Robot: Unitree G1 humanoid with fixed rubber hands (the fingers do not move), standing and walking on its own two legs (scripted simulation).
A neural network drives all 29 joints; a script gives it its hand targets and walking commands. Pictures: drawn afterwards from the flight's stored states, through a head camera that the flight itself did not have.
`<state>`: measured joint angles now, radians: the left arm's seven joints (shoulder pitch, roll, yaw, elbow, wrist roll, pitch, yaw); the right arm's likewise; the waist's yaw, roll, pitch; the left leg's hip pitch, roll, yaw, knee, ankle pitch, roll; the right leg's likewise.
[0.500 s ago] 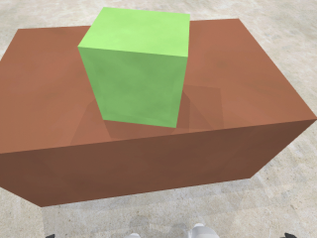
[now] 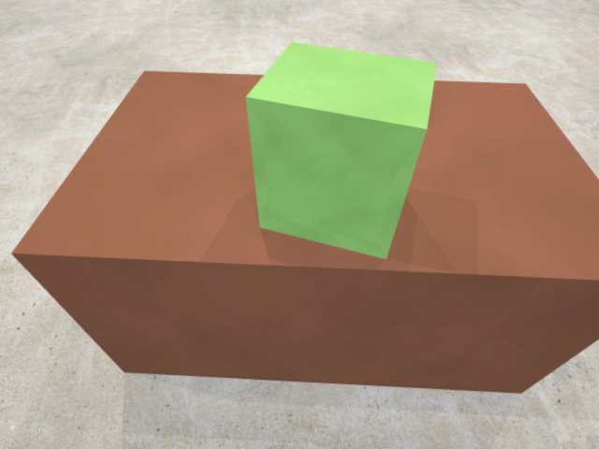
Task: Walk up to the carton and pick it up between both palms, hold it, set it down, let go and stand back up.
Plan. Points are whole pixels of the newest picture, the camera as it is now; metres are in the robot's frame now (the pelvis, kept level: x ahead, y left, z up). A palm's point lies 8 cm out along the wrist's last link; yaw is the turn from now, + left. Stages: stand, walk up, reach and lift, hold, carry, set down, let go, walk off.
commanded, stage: walk up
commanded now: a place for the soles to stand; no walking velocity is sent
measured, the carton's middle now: (339, 153) +0.64 -0.05 +0.04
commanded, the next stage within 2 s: none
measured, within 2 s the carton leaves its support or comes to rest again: neither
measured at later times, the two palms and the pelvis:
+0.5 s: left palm out of the picture +0.05 +0.31 -0.09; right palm out of the picture +0.11 -0.30 -0.08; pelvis -0.01 -0.01 +0.02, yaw +2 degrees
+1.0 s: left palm out of the picture +0.12 +0.24 -0.06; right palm out of the picture +0.14 -0.42 -0.07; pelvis +0.09 -0.08 +0.03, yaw +2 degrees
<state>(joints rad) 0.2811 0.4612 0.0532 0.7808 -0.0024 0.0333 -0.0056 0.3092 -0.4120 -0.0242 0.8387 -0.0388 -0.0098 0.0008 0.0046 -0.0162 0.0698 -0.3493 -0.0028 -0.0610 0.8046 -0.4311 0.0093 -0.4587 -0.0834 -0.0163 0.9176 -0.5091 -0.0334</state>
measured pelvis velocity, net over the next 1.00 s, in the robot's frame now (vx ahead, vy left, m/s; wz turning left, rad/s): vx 0.09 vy -0.08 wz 0.04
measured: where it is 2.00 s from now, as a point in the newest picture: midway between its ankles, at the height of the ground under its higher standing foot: outside the picture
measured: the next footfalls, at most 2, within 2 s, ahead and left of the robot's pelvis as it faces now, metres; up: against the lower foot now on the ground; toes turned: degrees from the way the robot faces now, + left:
left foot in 1.22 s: +0.33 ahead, +0.01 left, +0.00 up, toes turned +5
right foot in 1.60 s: +0.27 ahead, -0.19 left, +0.00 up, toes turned +1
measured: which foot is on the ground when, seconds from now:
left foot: down 0.00-0.84, up 0.86-1.00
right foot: down 0.00-1.00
